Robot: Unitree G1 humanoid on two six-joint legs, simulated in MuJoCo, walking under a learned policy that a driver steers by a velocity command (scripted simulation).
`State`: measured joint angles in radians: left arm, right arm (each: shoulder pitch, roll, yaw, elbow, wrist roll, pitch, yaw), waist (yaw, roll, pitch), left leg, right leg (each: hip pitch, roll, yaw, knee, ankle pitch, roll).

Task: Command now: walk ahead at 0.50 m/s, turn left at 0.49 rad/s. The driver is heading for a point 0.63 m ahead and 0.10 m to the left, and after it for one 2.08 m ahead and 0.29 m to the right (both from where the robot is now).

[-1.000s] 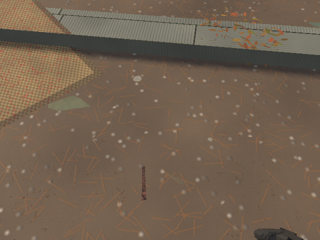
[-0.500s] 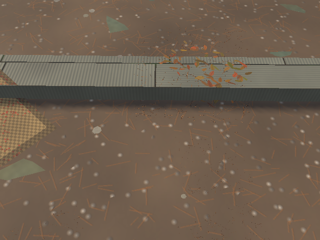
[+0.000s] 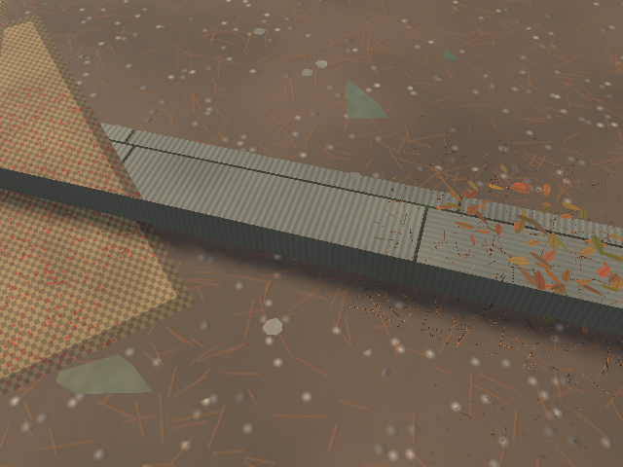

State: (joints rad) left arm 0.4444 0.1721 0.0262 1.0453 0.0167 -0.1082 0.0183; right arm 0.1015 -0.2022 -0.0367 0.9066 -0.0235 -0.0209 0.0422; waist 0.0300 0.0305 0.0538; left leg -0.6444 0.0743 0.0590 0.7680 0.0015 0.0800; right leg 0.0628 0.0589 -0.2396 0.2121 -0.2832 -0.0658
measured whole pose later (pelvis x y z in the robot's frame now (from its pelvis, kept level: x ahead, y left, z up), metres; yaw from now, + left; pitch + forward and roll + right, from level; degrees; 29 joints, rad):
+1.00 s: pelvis +0.50 +0.08 +0.00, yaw +15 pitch +0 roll +0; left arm 0.34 0.24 0.04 0.90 0.00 -0.04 -0.01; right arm 0.11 -0.24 -0.02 0.80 -0.03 -0.02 -0.01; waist 0.04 0.03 0.09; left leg -0.58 0.02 -0.07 0.95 -0.29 -0.03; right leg -0.23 0.11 0.07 0.35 -0.12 -0.09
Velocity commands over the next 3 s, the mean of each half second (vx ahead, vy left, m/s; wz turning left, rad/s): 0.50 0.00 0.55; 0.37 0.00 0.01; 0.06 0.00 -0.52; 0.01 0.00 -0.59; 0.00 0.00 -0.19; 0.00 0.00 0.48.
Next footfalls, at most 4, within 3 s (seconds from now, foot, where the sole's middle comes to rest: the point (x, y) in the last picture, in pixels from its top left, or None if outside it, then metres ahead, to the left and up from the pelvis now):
0.14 left None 0.22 0.08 -0.78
0.70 right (322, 414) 0.59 0.03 -0.78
1.24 left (235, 406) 0.60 0.23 -0.78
1.70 right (333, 442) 0.53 0.01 -0.78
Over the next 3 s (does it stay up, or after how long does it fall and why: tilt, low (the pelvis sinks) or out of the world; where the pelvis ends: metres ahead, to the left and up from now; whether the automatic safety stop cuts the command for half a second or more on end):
stays up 0.48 0.10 0.00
